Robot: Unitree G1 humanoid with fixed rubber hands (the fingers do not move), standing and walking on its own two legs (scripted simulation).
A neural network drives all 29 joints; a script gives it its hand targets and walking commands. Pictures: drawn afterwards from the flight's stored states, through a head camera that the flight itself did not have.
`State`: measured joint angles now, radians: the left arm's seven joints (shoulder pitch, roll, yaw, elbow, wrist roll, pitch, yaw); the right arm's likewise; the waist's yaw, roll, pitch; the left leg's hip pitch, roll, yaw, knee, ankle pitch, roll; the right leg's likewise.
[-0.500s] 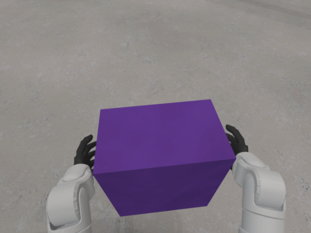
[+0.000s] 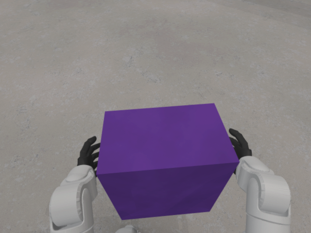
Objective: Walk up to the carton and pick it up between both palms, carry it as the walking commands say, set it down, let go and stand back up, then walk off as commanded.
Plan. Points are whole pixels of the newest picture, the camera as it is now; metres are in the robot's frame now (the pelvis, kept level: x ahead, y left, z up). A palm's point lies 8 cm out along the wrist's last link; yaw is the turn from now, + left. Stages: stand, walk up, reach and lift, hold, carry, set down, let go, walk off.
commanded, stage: carry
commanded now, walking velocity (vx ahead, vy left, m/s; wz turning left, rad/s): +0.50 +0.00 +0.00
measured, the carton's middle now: (163, 167) +0.28 +0.01 +0.00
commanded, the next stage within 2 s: none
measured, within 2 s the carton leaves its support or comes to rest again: neither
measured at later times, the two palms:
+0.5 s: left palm (111, 71) +0.57 +0.18 +0.09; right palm (218, 76) +0.56 -0.17 +0.08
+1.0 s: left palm (111, 57) +0.68 +0.20 +0.07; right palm (204, 57) +0.69 -0.15 +0.06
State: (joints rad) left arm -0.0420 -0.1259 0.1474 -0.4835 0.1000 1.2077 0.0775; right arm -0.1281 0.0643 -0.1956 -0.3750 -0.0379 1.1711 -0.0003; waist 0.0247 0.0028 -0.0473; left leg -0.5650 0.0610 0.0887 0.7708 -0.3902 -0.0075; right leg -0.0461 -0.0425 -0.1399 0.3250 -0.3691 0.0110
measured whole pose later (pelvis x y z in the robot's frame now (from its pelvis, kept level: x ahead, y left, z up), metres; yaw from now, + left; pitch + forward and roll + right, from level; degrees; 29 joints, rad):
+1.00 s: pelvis +0.44 +0.03 -0.01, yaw +1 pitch +5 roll -1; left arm -0.03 -0.13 0.15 -0.38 0.09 1.13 0.05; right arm -0.07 0.09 -0.19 -0.36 -0.07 1.10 0.00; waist 0.00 0.05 -0.09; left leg -0.35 0.04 0.06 0.95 -0.54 -0.01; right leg -0.22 -0.03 -0.19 0.52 -0.38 -0.03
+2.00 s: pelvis +0.48 +0.07 -0.01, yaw -2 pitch +4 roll -1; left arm -0.07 -0.12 0.16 -0.13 0.14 0.95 0.04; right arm -0.10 0.08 -0.20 -0.10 -0.12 0.91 0.01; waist 0.00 0.03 -0.12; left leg -0.35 0.02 0.12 0.58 -0.29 0.05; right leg -0.18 -0.07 -0.10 0.51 -0.39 0.04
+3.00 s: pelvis +0.42 +0.04 +0.00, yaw -1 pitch +1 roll +0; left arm -0.06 -0.12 0.15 -0.06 0.16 0.91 0.04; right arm -0.12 0.08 -0.21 -0.04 -0.12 0.89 -0.01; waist -0.01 0.03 -0.13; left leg -0.38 0.05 0.10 0.53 -0.18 0.02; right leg -0.24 -0.03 -0.11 0.55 -0.33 -0.01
